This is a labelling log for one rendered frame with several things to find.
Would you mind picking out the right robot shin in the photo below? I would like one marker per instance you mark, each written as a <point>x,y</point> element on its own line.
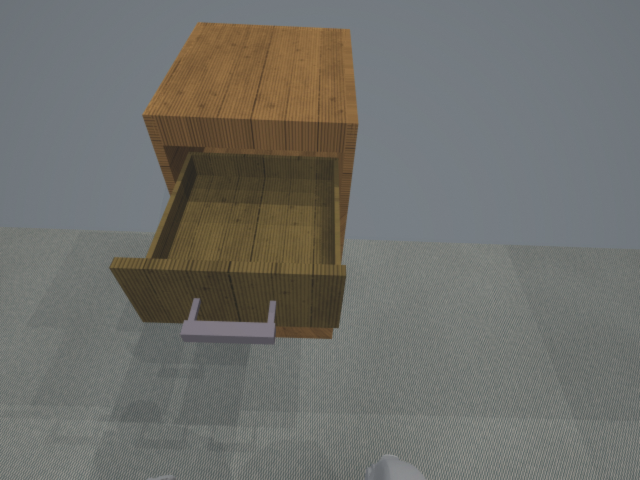
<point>389,457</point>

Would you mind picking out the drawer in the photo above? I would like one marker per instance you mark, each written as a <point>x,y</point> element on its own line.
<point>239,231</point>

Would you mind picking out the robot right thigh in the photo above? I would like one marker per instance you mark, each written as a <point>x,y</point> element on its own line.
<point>390,469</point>

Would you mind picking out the cabinet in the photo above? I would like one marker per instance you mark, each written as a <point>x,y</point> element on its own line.
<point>264,90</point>

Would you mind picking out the handle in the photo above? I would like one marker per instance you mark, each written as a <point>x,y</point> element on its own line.
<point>228,332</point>

